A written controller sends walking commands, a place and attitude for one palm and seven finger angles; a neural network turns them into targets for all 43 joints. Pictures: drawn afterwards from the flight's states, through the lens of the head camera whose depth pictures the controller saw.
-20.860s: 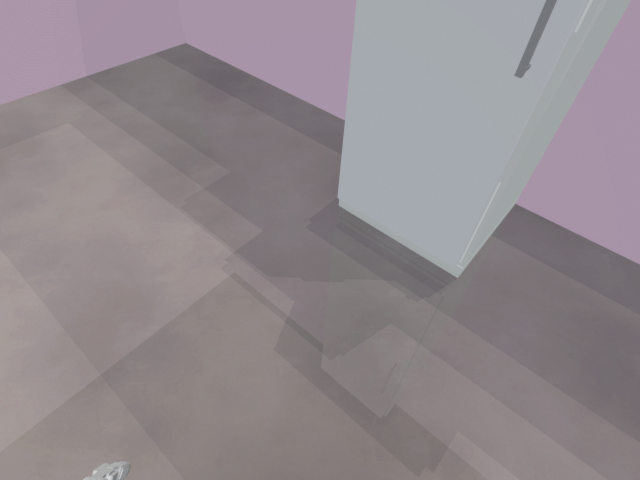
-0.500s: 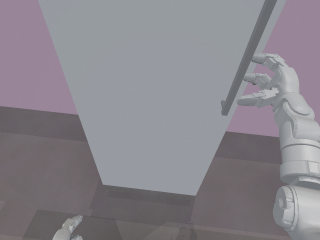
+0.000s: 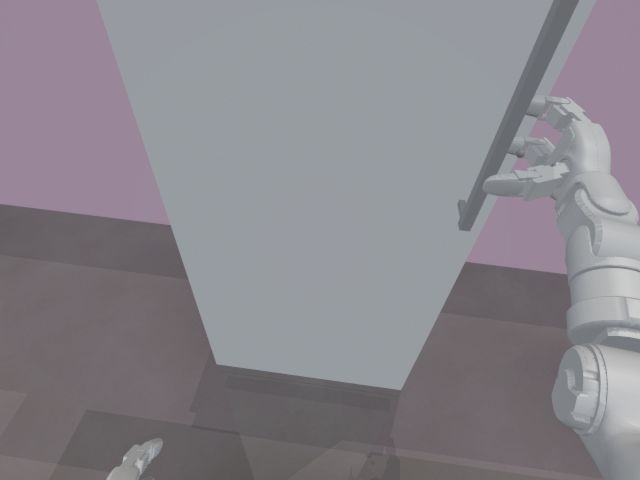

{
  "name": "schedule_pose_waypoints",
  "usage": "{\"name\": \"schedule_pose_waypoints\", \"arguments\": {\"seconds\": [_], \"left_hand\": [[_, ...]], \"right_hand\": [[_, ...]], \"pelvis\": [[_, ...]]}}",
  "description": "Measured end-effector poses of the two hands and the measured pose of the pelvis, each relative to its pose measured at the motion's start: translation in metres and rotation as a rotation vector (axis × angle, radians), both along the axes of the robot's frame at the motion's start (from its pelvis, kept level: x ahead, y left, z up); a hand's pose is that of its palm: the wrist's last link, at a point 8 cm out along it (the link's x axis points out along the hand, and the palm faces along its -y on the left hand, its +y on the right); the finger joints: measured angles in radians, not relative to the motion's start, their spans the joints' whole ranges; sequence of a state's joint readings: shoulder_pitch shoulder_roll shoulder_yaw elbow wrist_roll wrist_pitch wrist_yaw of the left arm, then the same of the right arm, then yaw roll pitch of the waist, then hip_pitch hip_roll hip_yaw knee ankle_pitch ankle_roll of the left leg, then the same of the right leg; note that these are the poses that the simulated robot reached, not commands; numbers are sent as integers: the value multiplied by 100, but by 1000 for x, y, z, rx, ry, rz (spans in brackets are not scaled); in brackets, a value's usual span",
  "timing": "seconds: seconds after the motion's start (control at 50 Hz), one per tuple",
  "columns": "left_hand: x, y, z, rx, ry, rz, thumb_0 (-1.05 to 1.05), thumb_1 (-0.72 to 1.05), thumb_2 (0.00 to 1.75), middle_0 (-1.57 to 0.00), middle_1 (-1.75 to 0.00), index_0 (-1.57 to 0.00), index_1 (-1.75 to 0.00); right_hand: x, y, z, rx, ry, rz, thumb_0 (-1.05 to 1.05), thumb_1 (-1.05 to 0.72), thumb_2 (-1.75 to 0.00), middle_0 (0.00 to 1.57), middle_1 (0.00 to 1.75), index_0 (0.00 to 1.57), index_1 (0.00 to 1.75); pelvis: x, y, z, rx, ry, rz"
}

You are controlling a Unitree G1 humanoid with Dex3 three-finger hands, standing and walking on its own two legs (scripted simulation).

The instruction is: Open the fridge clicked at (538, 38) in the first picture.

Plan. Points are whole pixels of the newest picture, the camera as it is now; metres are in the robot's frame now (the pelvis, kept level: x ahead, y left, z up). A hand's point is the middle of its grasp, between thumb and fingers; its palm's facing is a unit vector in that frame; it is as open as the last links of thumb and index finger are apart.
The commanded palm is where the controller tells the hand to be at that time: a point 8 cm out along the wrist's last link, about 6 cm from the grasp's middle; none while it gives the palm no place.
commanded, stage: feel for the door with the fingertips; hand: right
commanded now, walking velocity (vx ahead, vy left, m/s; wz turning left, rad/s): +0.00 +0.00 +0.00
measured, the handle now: (508, 113) +0.51 -0.17 +0.25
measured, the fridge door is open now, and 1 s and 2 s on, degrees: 0 0 0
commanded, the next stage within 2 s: slide the fingers in behind the handle in 0.24 s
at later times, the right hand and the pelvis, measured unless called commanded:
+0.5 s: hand (522, 151) +0.46 -0.19 +0.22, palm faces +0.05 +1.00 +0.01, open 14.0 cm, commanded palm +0.43 -0.23 +0.22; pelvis +0.01 -0.01 +0.00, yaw +1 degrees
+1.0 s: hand (513, 158) +0.44 -0.17 +0.22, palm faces +0.05 +1.00 +0.00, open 14.1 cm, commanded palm +0.42 -0.22 +0.22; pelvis +0.00 -0.01 +0.00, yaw -1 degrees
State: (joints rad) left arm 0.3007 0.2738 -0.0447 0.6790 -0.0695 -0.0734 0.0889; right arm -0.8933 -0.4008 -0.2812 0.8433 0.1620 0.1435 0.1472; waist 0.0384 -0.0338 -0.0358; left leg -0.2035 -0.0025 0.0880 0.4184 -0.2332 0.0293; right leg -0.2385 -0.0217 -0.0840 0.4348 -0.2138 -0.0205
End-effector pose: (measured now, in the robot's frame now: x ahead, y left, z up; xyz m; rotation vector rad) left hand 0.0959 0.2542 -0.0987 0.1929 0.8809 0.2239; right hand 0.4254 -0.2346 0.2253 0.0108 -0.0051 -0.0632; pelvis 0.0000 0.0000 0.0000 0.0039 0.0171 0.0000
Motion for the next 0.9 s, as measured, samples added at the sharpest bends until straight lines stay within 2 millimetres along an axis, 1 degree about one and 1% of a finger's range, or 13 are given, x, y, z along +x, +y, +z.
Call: {"name": "schedule_pose_waypoints", "arguments": {"seconds": [0.2, 0.28, 0.34, 0.48, 0.6, 0.76, 0.9], "left_hand": [[-25, 9, -4, 18, 63, 46, 1, 90, 90, -20, -30, -20, -30], [-29, 9, -5, 22, 79, 48, 1, 90, 90, -20, -30, -20, -30], [-29, 7, -6, 19, 81, 44, 1, 90, 90, -20, -30, -20, -30], [-18, -2, -5, 5, 51, 30, 1, 90, 90, -20, -30, -20, -30], [-1, -10, -2, -17, 0, 10, 1, 90, 90, -20, -30, -20, -30], [20, -17, 5, -24, -53, -21, 1, 90, 90, -20, -30, -20, -30], [28, -18, 8, -12, -62, -46, 1, 90, 90, -20, -30, -20, -30]], "right_hand": [[11, -9, -9, -4, 11, -14, -1, 51, -30, 30, 120, 30, 120], [12, -11, -9, -16, -1, -7, -1, 50, -30, 31, 121, 30, 121], [12, -9, -7, -11, -13, 4, -1, 50, -30, 31, 121, 30, 121], [12, -8, -5, -2, -14, 11, -1, 51, -30, 31, 122, 30, 121], [3, 2, 0, 7, -53, 36, -1, 51, -30, 30, 121, 30, 120], [-9, 1, -13, -6, 5, 6, -1, 51, -30, 30, 120, 30, 120], [-12, 3, -6, -4, -16, -1, -1, 51, -30, 30, 120, 29, 120]], "pelvis": [[3, -1, -1, 1, 13, 9], [4, -3, -1, 3, 18, 8], [5, -4, -1, 4, 19, 7], [6, -8, -1, 4, 20, 8], [8, -10, -1, 3, 9, 15], [4, -9, -1, 3, -9, 8], [0, -7, 0, 4, -12, -4]]}}
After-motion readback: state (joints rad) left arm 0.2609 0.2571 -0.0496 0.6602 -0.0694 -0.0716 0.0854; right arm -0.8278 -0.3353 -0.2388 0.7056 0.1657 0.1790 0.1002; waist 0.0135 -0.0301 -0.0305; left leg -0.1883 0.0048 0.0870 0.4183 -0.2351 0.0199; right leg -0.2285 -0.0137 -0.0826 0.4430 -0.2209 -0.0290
